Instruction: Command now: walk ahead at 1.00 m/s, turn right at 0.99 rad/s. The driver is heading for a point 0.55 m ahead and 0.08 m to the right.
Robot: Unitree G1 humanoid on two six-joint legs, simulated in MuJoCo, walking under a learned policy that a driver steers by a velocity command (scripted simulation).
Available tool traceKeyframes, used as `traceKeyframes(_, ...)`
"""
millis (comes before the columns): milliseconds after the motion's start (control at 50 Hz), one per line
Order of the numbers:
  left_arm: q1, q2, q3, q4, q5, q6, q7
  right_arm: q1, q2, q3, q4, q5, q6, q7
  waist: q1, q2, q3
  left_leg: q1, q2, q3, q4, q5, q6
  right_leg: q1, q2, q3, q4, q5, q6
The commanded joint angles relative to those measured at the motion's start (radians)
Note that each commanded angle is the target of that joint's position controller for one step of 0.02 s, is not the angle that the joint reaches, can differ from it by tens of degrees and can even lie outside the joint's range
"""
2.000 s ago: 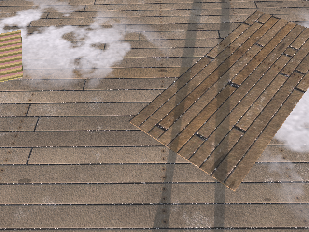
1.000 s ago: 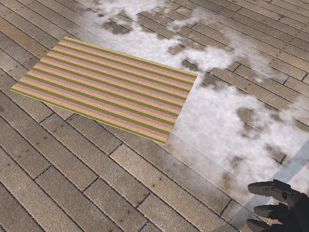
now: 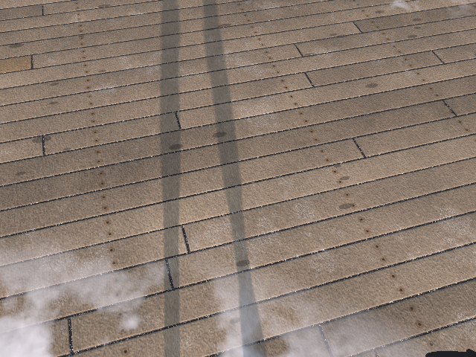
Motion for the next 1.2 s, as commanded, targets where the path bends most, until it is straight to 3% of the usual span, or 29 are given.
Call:
traceKeyframes(20, -0.127, 0.038, -0.013, -0.133, 0.025, 0.004, -0.032, 0.187, -0.12, -0.053, 0.018, 0.002, 0.003, -0.003, -0.116, 0.115, -0.069, 0.451, 0.28, -0.404, -0.391, -0.348, 0.114, -0.497, -0.155, -0.043, 0.13, 0.12, 0.015)
traceKeyframes(120, -0.237, -0.039, -0.042, -0.205, 0.024, 0.049, -0.069, 0.245, -0.051, -0.036, 0.12, 0.035, -0.04, 0.024, -0.069, 0.112, 0.023, 0.344, 0.203, -0.024, -0.466, 0.059, 0.066, -0.535, -0.197, -0.085, 0.078, 0.25, 0.031)
traceKeyframes(220, -0.391, -0.028, -0.057, -0.257, 0.016, 0.051, -0.089, 0.285, -0.085, -0.041, 0.169, 0.024, -0.057, 0.018, -0.07, 0.067, 0.102, 0.377, 0.153, 0.213, -0.527, 0.38, 0.047, -0.507, -0.17, -0.218, -0.214, 0.406, 0.007)
traceKeyframes(260, -0.45, -0.058, -0.074, -0.278, 0.021, 0.041, -0.098, 0.333, -0.112, -0.043, 0.19, 0.019, -0.056, 0.01, -0.068, 0.068, 0.136, 0.401, 0.173, 0.27, -0.494, 0.726, 0.027, -0.417, -0.141, -0.291, -0.378, 0.385, -0.034)
traceKeyframes(300, -0.414, -0.045, -0.07, -0.247, 0.027, 0.034, -0.086, 0.373, -0.155, -0.049, 0.202, 0.022, -0.041, -0.004, -0.04, 0.111, 0.075, 0.476, 0.189, 0.277, -0.407, 1.133, 0.034, -0.273, -0.053, -0.335, -0.444, 0.343, -0.065)
traceKeyframes(340, -0.172, 0.013, -0.044, -0.165, 0.029, 0.024, -0.065, 0.337, -0.222, -0.061, 0.197, 0.019, -0.012, -0.018, 0.098, 0.16, -0.057, 0.483, 0.237, 0.257, -0.099, 1.358, 0.063, -0.001, 0.008, -0.292, -0.482, 0.239, -0.104)
traceKeyframes(360, 0.049, 0.052, -0.019, -0.088, 0.028, 0.018, -0.047, 0.289, -0.228, -0.06, 0.18, 0.015, -0.002, -0.016, 0.19, 0.173, -0.142, 0.398, 0.242, 0.239, 0.149, 1.293, 0.093, 0.231, 0.004, -0.226, -0.548, 0.214, -0.138)
traceKeyframes(380, 0.144, 0.09, 0.006, -0.036, 0.033, 0.016, -0.022, 0.271, -0.196, -0.059, 0.175, 0.018, 0.002, -0.005, 0.204, 0.083, -0.168, 0.21, 0.138, 0.25, 0.513, 0.706, 0.09, 0.436, -0.067, -0.107, -0.65, 0.226, -0.157)
traceKeyframes(400, 0.026, 0.196, 0.026, -0.071, 0.051, 0.027, -0.002, 0.393, -0.052, -0.029, 0.103, 0.036, -0.006, 0.012, 0.002, -0.2, -0.255, -0.197, -0.02, 0.191, 0.932, -0.318, 0.035, 0.716, -0.393, 0.373, -0.622, 0.53, -0.256)
traceKeyframes(420, 0.077, 0.173, 0.033, -0.1, 0.025, 0.029, 0.005, 0.301, -0.125, -0.034, 0.063, 0.056, -0.016, 0.005, 0.085, -0.036, -0.413, -0.289, -0.03, -0.009, 1.03, -0.238, 0.037, 0.75, -0.454, 0.544, -0.754, 0.653, -0.336)
traceKeyframes(460, -0.005, 0.088, 0.013, -0.057, 0.007, 0.009, 0.022, 0.238, -0.1, -0.022, 0.066, 0.059, -0.026, 0.0, -0.013, 0.093, -0.111, -0.276, 0.046, -0.016, 0.857, -0.139, 0.036, 0.398, -0.411, 0.331, -0.839, 0.867, -0.268)
traceKeyframes(480, -0.053, 0.044, -0.002, -0.053, 0.007, -0.004, 0.024, 0.236, -0.085, -0.018, 0.08, 0.043, -0.014, 0.003, -0.06, 0.131, -0.047, -0.211, 0.069, -0.026, 0.766, -0.154, 0.032, 0.258, -0.367, 0.242, -0.86, 0.904, -0.231)
traceKeyframes(500, -0.139, 0.0, -0.009, -0.115, -0.029, -0.04, 0.001, 0.224, -0.139, -0.055, 0.083, 0.093, -0.038, -0.012, -0.065, 0.188, -0.076, -0.165, 0.079, -0.083, 0.773, -0.179, 0.016, 0.187, -0.351, 0.251, -0.902, 0.815, -0.229)
traceKeyframes(560, -0.173, -0.016, -0.017, -0.071, -0.043, -0.065, -0.002, 0.182, -0.066, -0.048, 0.062, 0.069, -0.033, -0.012, -0.112, 0.104, -0.024, -0.118, 0.106, -0.054, 0.503, -0.115, -0.012, 0.028, -0.281, 0.097, -0.949, 0.913, -0.174)
traceKeyframes(640, -0.064, -0.01, -0.014, -0.011, -0.03, -0.036, 0.041, -0.005, 0.022, -0.018, 0.015, 0.04, -0.054, 0.018, -0.02, 0.033, -0.043, 0.012, -0.024, 0.062, 0.046, 0.328, -0.013, -0.023, -0.12, -0.092, -0.915, 0.92, -0.062)
traceKeyframes(720, 0.019, 0.002, -0.01, 0.037, -0.028, -0.012, 0.053, -0.1, -0.034, -0.035, -0.023, 0.05, -0.058, 0.051, 0.009, -0.039, -0.054, 0.04, -0.07, 0.023, -0.15, 0.449, 0.034, 0.122, -0.186, -0.008, -0.853, 0.771, -0.014)
traceKeyframes(780, -0.068, 0.01, -0.006, 0.02, -0.015, -0.004, 0.049, 0.116, -0.1, -0.064, 0.048, 0.026, -0.069, 0.052, -0.137, -0.046, -0.14, 0.234, -0.071, 0.02, -0.227, 0.533, 0.099, 0.19, -0.171, -0.012, -0.564, 0.886, 0.037)
traceKeyframes(800, -0.038, -0.028, -0.017, -0.001, 0.006, -0.007, 0.04, 0.188, -0.156, -0.07, 0.061, 0.006, -0.074, 0.047, -0.143, 0.079, -0.251, 0.5, 0.086, -0.109, -0.121, 1.015, 0.175, 0.025, -0.103, -0.022, -0.297, 0.574, 0.08)
traceKeyframes(820, 0.189, -0.109, -0.042, 0.054, -0.007, -0.006, 0.028, 0.193, -0.109, -0.045, 0.054, -0.016, -0.063, 0.049, -0.082, 0.293, -0.441, 0.781, 0.396, -0.445, -0.049, 1.319, 0.416, -0.215, 0.01, 0.026, 0.081, -0.288, 0.168)
traceKeyframes(840, 0.205, -0.011, -0.027, 0.089, -0.034, 0.003, 0.014, 0.228, -0.066, -0.044, 0.057, 0.012, -0.047, 0.052, -0.132, 0.188, -0.557, 0.801, 0.394, -0.549, -0.099, 1.099, 0.441, -0.238, -0.007, 0.145, 0.155, -0.311, 0.159)
traceKeyframes(860, 0.08, 0.041, -0.009, 0.056, -0.053, 0.02, 0.015, 0.127, -0.074, -0.048, 0.043, 0.038, -0.032, 0.048, -0.125, 0.118, -0.421, 0.679, 0.356, -0.489, -0.152, 0.806, 0.404, -0.301, -0.054, 0.118, 0.172, -0.253, 0.169)
traceKeyframes(880, -0.022, 0.04, -0.006, 0.029, -0.04, 0.041, 0.026, 0.033, -0.052, -0.038, 0.036, 0.049, -0.014, 0.041, -0.099, 0.037, -0.272, 0.486, 0.295, -0.418, -0.22, 0.556, 0.352, -0.317, -0.094, 0.044, 0.111, -0.184, 0.178)
traceKeyframes(920, -0.038, -0.005, -0.005, 0.026, -0.027, 0.083, 0.046, -0.063, -0.038, -0.027, 0.037, 0.037, 0.012, 0.033, -0.029, 0.075, -0.111, 0.17, 0.203, -0.321, -0.335, 0.225, 0.284, -0.218, -0.144, -0.024, -0.053, -0.107, 0.185)
traceKeyframes(980, 0.013, -0.083, -0.023, 0.054, -0.014, 0.089, 0.061, -0.081, -0.036, -0.033, 0.058, 0.022, 0.022, 0.035, -0.013, 0.161, -0.122, 0.054, 0.123, -0.193, -0.365, 0.233, 0.256, -0.051, -0.139, -0.088, -0.314, -0.084, 0.195)
traceKeyframes(1040, -0.021, -0.065, -0.021, 0.062, -0.01, 0.085, 0.06, -0.057, -0.049, -0.04, 0.085, 0.036, 0.03, 0.023, -0.031, 0.166, -0.186, 0.09, 0.145, -0.208, -0.369, 0.039, 0.256, 0.026, -0.156, -0.084, -0.47, 0.07, 0.175)
traceKeyframes(1100, -0.044, -0.065, -0.017, 0.072, 0.008, 0.08, 0.052, -0.069, -0.036, -0.033, 0.101, 0.045, 0.044, 0.014, -0.015, 0.158, -0.124, -0.006, 0.107, -0.196, -0.384, -0.293, 0.189, 0.124, -0.14, -0.117, -0.637, 0.188, 0.129)
traceKeyframes(1140, -0.088, -0.007, -0.009, 0.054, 0.02, 0.074, 0.057, -0.013, -0.013, -0.026, 0.122, 0.036, 0.042, 0.018, -0.052, 0.062, -0.051, -0.03, 0.039, -0.137, -0.338, -0.363, 0.101, 0.074, -0.22, -0.018, -0.751, 0.102, 0.072)
traceKeyframes(1160, -0.097, 0.004, -0.002, 0.072, 0.007, 0.067, 0.057, -0.015, -0.027, -0.033, 0.122, 0.035, 0.043, 0.016, -0.071, -0.025, -0.023, 0.065, -0.009, -0.069, -0.288, -0.269, 0.072, -0.069, -0.21, -0.006, -0.789, -0.074, 0.05)
traceKeyframes(1200, -0.136, -0.061, -0.02, 0.077, 0.008, 0.04, 0.055, -0.015, -0.005, -0.031, 0.137, 0.033, 0.043, 0.008, -0.085, -0.063, -0.026, 0.203, -0.023, -0.039, -0.206, -0.111, 0.062, -0.16, -0.208, -0.003, -0.849, -0.118, 0.074)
